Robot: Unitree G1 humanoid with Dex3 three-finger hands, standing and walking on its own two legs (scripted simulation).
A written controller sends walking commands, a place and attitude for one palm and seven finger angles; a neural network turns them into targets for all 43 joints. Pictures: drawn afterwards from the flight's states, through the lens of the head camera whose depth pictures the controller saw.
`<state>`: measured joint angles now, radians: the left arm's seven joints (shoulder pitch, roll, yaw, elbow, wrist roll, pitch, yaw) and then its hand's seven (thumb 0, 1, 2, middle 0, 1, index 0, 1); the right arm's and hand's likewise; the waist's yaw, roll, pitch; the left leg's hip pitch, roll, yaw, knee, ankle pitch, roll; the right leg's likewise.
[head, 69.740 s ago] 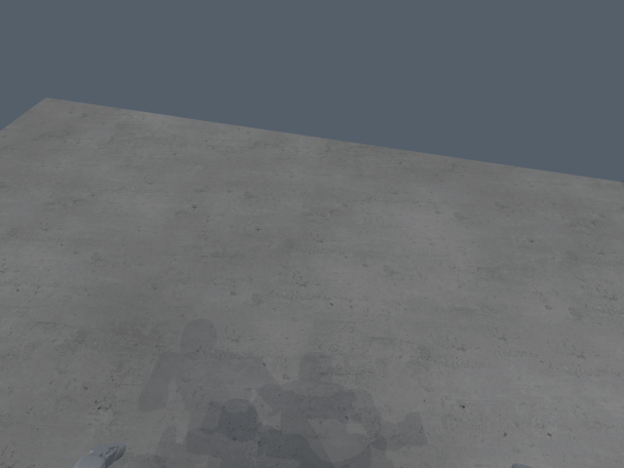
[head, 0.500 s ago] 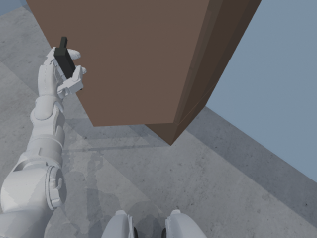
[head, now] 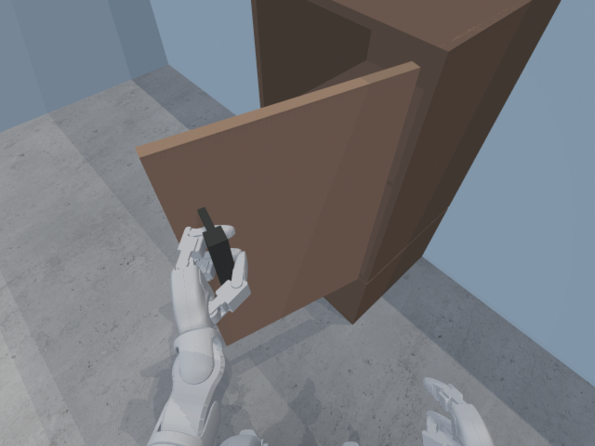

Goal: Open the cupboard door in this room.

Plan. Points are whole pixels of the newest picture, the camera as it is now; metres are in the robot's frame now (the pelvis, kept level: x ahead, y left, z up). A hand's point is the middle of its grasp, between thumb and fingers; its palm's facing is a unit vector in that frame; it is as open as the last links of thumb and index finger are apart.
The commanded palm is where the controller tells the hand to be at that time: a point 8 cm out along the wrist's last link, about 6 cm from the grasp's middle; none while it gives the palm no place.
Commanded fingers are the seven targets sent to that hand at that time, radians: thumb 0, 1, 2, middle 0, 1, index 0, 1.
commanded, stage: pull the door open along its arc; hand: left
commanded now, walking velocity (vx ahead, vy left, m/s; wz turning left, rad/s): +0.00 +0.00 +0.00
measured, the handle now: (217, 251) +0.37 +0.13 +0.05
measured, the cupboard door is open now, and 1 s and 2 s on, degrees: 76 86 89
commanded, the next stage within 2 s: open thumb and fingers to let go in 0.28 s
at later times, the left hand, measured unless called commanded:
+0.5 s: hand (275, 308) +0.28 +0.04 +0.05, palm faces +0.41 -0.91 -0.02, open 6.4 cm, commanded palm +0.24 +0.09 +0.05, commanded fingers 0.00 0.41 0.69 -0.37 -1.30 -0.37 -1.30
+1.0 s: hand (272, 309) +0.29 +0.05 +0.04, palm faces +0.38 -0.92 -0.01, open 13.7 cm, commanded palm +0.24 +0.09 +0.05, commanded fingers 0.00 -0.50 0.30 -0.22 -0.70 -0.22 -0.70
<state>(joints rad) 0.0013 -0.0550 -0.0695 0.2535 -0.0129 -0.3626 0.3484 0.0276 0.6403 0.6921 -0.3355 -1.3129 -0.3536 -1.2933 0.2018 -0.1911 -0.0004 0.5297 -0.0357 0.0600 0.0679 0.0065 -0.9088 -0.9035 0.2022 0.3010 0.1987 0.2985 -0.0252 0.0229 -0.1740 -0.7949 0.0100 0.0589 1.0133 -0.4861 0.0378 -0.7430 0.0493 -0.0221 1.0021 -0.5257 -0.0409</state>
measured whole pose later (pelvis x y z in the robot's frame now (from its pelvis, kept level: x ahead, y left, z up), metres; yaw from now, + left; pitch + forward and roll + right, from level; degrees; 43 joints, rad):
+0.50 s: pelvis +0.00 -0.05 +0.00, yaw +5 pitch +14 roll +2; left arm 0.12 -0.10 -0.20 0.16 0.07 -0.29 0.54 0.01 0.64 0.77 -0.32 -1.31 -0.34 -1.33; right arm 0.21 -0.21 -0.01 0.59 -0.06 -0.01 0.02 0.01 -0.91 -0.90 0.20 0.30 0.20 0.30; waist -0.02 0.04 -0.17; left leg -0.79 -0.01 -0.03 1.00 -0.46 -0.03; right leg -0.73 0.04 -0.11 1.03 -0.55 -0.11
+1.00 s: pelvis -0.02 -0.04 +0.00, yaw +4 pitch +14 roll +1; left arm 0.03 -0.11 -0.20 0.27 0.07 -0.33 0.54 0.00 -0.41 0.34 -0.28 -1.09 -0.29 -1.09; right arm 0.20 -0.19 -0.01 0.60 -0.06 -0.02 0.02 0.01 -0.91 -0.90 0.20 0.30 0.20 0.30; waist -0.01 0.04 -0.16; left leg -0.81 -0.01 -0.01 1.01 -0.44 -0.01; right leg -0.75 0.03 -0.09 1.04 -0.53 -0.09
